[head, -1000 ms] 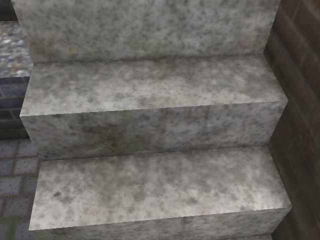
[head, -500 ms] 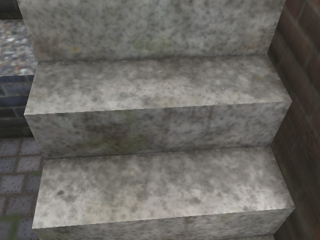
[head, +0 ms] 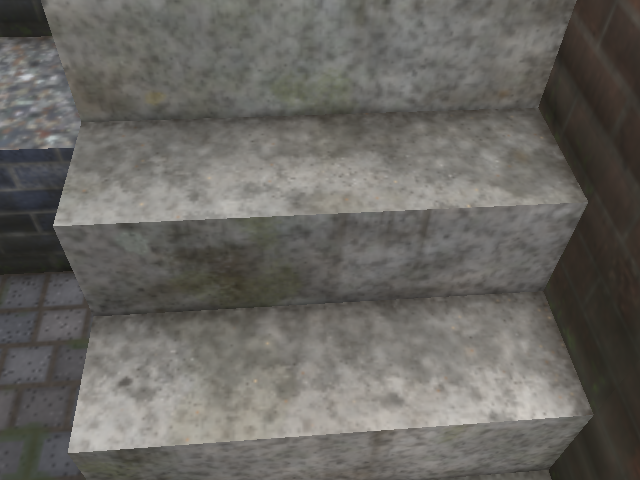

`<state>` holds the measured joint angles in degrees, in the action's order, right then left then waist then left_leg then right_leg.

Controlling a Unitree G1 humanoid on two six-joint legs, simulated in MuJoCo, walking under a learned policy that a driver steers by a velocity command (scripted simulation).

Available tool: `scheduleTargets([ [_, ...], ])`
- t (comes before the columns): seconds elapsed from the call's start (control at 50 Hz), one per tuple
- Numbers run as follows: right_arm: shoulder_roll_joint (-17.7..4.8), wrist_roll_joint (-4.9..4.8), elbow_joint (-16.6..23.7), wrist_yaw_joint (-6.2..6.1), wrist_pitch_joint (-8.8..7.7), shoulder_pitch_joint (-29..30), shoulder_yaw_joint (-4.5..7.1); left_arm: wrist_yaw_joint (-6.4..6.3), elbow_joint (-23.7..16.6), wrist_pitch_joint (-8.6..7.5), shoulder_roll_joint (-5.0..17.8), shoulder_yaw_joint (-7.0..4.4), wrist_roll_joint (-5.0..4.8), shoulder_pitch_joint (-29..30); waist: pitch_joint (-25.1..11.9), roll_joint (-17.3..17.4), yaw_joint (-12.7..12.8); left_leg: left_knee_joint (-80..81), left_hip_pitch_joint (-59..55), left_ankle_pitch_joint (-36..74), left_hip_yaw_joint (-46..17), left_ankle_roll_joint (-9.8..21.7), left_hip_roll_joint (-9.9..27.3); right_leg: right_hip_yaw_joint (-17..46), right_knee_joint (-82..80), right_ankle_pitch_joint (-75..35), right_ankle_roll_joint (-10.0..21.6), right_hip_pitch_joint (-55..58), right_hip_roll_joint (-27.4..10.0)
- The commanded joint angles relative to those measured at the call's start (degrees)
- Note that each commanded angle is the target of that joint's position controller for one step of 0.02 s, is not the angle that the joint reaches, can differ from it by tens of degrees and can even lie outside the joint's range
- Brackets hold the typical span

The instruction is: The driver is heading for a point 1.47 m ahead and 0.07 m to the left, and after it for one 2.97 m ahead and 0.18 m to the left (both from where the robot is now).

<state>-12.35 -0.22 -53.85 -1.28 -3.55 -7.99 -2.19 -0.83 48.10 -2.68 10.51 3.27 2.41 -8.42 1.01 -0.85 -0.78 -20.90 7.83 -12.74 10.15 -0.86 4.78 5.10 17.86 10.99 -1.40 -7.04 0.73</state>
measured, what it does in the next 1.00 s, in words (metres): stands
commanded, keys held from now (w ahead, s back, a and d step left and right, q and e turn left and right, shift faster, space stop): w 0.08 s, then no key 0.32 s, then w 0.60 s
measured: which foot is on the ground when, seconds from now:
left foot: down 0.00-1.00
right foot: down 0.00-1.00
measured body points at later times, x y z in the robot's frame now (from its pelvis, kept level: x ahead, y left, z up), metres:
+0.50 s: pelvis -0.01 +0.00 +0.00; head +0.00 +0.01 +0.45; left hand +0.07 +0.23 -0.15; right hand +0.06 -0.25 -0.14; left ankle -0.02 +0.12 -0.75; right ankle -0.02 -0.14 -0.75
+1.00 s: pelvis +0.00 +0.02 +0.00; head +0.01 +0.03 +0.45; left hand +0.10 +0.23 -0.14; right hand +0.08 -0.22 -0.14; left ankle -0.02 +0.12 -0.75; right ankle -0.01 -0.14 -0.75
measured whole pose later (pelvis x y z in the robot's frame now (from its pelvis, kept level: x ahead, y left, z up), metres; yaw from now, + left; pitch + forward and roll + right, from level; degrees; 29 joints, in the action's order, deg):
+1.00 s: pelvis +0.00 +0.02 +0.00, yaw +1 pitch +0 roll +0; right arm -10.8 0.3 -57.7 -1.3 -3.5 -10.4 -0.9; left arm -1.2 50.4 -2.8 9.9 3.2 0.9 -11.8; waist 0.9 -1.3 -1.1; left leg -19.5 7.1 -12.2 9.3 0.8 2.4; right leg 4.1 16.8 10.8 -3.0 -6.0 -1.8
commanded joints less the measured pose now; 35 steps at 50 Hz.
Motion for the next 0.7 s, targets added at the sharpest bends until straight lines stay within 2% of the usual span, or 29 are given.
scheduleTargets([
  [0.02,-6.14,-0.01,2.80,-0.13,-0.69,1.26,1.25,-0.11,-3.58,-0.77,4.08,-0.87,-0.02,1.65,-3.54,0.59,-0.01,2.55,-4.47,11.54,-4.91,0.52,5.37,2.70,-2.14,-11.33,1.25,-2.75,-5.15],
  [0.1,-6.19,-0.01,2.49,-0.15,-0.68,1.04,1.28,-0.10,-3.34,-0.76,4.17,-0.91,0.04,1.18,-3.32,0.60,0.07,2.47,-4.39,12.50,-4.96,0.45,5.41,2.60,-2.10,-11.90,1.10,-2.65,-5.30],
  [0.3,-6.33,-0.14,0.85,-0.11,0.47,-1.43,2.11,-0.28,-1.22,0.02,4.48,-1.88,-0.41,-2.06,-2.65,0.64,0.17,0.26,-4.23,14.04,-4.95,0.06,5.31,2.47,-0.31,-13.98,0.52,-3.63,-5.35],
  [0.32,-6.32,-0.50,0.09,-0.14,0.67,-3.14,2.28,-0.34,-0.44,0.15,4.78,-2.05,-0.54,-3.90,-3.95,0.97,0.16,0.49,-4.72,11.88,-4.57,-0.02,5.09,2.28,-1.10,-12.70,0.10,-3.24,-5.07],
  [0.34,-6.43,-0.43,-0.06,-0.17,0.82,-3.08,2.42,-0.39,-0.31,0.28,4.89,-2.16,-0.53,-3.56,-2.64,0.74,-0.01,0.46,-4.06,11.21,-4.66,-0.09,5.01,2.25,-1.00,-12.38,-0.06,-3.77,-4.97],
  [0.4,-6.38,-0.22,-0.62,-0.19,1.13,-3.79,2.75,-0.55,0.08,0.62,4.61,-2.35,-0.55,-4.25,-1.76,0.51,0.08,0.27,-3.16,10.16,-4.85,0.02,4.99,2.18,-0.90,-11.44,-0.16,-4.53,-4.84],
  [0.44,-5.33,0.13,-1.01,-0.11,1.16,-4.01,2.43,-0.65,0.47,0.88,3.97,-2.10,-0.39,-4.52,-1.69,0.12,-0.06,1.70,-2.27,4.35,-4.59,-0.03,4.42,2.28,-2.47,-7.14,-0.03,-4.24,-4.67],
  [0.5,-5.27,0.42,-1.46,-0.07,0.85,-4.15,2.23,-0.74,0.52,1.04,3.87,-1.92,-0.12,-4.53,-0.26,0.06,-0.08,3.39,-1.05,0.93,-4.74,0.19,4.00,2.04,-3.68,-4.04,0.19,-4.55,-4.42],
  [0.52,-5.14,0.75,-1.91,0.01,0.90,-4.48,2.38,-0.64,1.04,0.82,3.46,-1.54,-0.53,-5.37,-0.71,0.23,0.02,3.92,-1.44,-0.04,-4.90,0.29,4.03,1.66,-4.58,-4.02,0.35,-4.37,-4.47],
  [0.64,-5.23,0.40,-2.87,0.02,0.18,-5.61,2.61,-0.76,1.31,0.11,3.48,-1.07,-0.65,-6.04,0.03,0.57,-0.26,5.33,-2.03,2.05,-5.56,0.89,4.00,0.93,-5.15,-4.56,0.71,-4.00,-4.70],
  [0.66,-5.29,0.47,-3.12,-0.12,0.02,-6.15,2.62,-0.32,1.15,0.00,3.83,-1.29,-1.03,-6.24,0.50,1.02,-0.49,5.66,-1.98,2.21,-5.60,1.31,3.62,0.87,-4.93,-4.72,0.44,-4.26,-4.84],
  [0.68,-5.27,0.77,-2.66,-0.18,-0.12,-4.80,2.66,-0.15,0.65,-0.15,3.47,-1.31,-0.98,-5.06,1.83,0.85,-0.19,5.03,-1.86,5.37,-6.08,1.70,3.92,0.91,-3.95,-5.72,0.88,-4.91,-5.15],
  [0.7,-5.06,0.62,-2.70,-0.21,-0.23,-5.09,2.64,-0.13,0.63,-0.27,3.19,-1.24,-0.98,-5.68,0.41,0.80,-0.08,4.84,-2.67,6.67,-6.09,1.91,4.09,0.85,-3.86,-5.81,0.98,-4.48,-5.24],
])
